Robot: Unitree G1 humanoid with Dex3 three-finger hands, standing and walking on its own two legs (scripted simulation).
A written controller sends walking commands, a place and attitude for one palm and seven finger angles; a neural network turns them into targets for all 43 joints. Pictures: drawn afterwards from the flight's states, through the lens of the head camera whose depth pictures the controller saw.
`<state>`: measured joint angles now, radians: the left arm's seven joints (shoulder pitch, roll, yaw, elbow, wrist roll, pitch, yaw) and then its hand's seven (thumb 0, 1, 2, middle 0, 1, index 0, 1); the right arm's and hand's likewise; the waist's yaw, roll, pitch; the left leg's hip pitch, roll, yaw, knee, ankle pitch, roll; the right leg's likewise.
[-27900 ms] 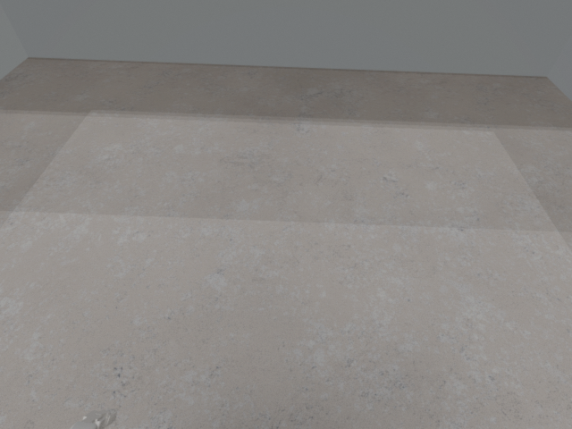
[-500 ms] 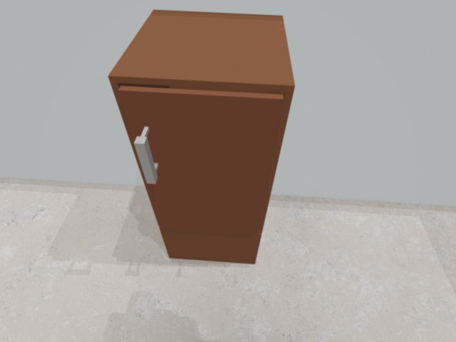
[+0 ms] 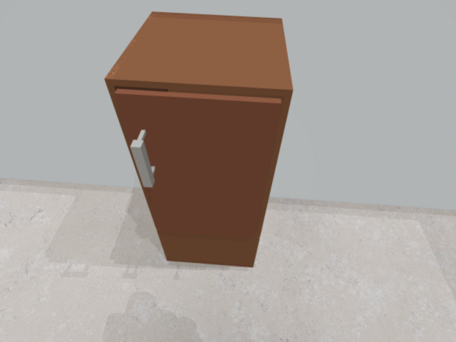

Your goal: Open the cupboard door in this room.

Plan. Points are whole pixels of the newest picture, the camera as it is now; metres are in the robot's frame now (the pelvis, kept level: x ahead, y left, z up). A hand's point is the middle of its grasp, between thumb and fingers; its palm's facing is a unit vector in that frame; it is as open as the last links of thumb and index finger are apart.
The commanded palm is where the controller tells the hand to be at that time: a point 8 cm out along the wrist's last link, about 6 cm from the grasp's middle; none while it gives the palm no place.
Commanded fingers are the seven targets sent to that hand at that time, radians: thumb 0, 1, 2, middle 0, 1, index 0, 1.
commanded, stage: look again from close up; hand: left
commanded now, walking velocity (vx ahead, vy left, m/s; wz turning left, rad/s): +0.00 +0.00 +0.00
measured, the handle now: (145, 159) +0.53 +0.24 -0.03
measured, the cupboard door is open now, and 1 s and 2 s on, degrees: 0 0 0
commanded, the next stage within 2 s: raise the hand with hooked fingers in 0.34 s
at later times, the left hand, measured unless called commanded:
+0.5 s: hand out of the picture +0.01 +0.18 -0.16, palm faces +0.12 -0.97 -0.21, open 7.3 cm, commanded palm +0.10 +0.22 -0.07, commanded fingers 0.00 0.81 0.86 -0.21 -0.36 -0.21 -0.36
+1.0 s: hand out of the picture +0.11 +0.22 -0.06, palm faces +0.11 -0.99 -0.05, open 9.4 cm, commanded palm +0.12 +0.26 -0.05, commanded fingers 0.00 0.22 0.61 -0.25 -0.74 -0.25 -0.74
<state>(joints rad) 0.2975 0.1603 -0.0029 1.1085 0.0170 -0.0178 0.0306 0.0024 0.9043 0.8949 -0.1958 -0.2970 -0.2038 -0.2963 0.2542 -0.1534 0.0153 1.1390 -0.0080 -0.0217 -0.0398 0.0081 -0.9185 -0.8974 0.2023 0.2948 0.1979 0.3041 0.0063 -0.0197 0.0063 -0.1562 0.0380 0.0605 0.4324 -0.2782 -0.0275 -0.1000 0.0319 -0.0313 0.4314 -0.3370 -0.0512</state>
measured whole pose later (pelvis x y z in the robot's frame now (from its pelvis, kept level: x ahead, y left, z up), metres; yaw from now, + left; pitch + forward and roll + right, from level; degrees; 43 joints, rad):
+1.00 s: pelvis -0.08 +0.01 -0.10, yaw +3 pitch +13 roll -2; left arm 0.38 0.21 0.17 0.11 -0.23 -0.51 -0.27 0.01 0.44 0.70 -0.23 -0.59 -0.24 -0.59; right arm 0.15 -0.25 -0.03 0.48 0.01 -0.22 -0.04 0.01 -0.91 -0.90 0.20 0.29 0.20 0.30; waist 0.04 -0.02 -0.13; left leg -0.93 0.04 -0.02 1.19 -0.48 -0.01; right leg -0.83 0.00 -0.12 1.17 -0.57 -0.05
